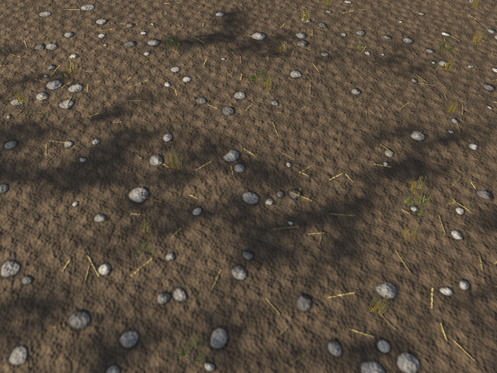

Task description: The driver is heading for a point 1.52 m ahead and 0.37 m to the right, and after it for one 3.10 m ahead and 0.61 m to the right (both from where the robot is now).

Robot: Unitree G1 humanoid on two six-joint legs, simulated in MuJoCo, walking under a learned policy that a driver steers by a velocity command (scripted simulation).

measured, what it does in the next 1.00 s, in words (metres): walks ahead: right foot, then left foot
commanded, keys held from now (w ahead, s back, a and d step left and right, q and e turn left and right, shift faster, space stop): w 0.44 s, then w+e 0.56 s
